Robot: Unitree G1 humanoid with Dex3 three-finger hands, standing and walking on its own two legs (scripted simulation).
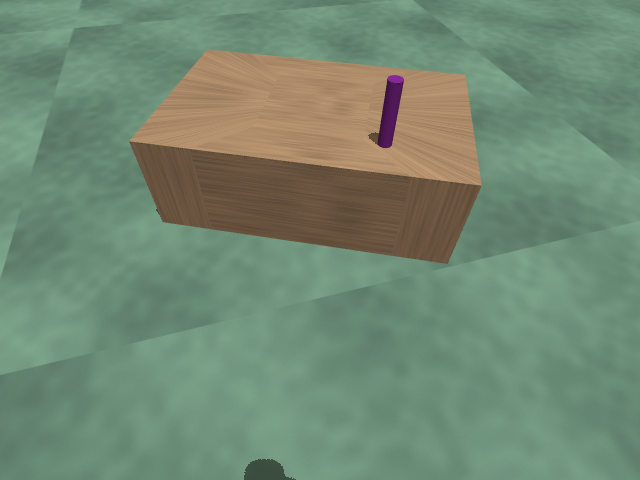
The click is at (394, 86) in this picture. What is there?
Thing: slim round
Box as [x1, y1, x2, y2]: [378, 75, 403, 147]
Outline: 397,75 391,75 387,79 378,137 378,144 382,147 390,146 392,141 403,78
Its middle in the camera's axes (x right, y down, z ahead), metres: +0.24 -0.43 +1.32
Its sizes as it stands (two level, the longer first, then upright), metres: 0.052 0.052 0.244
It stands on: a support 0.42 m high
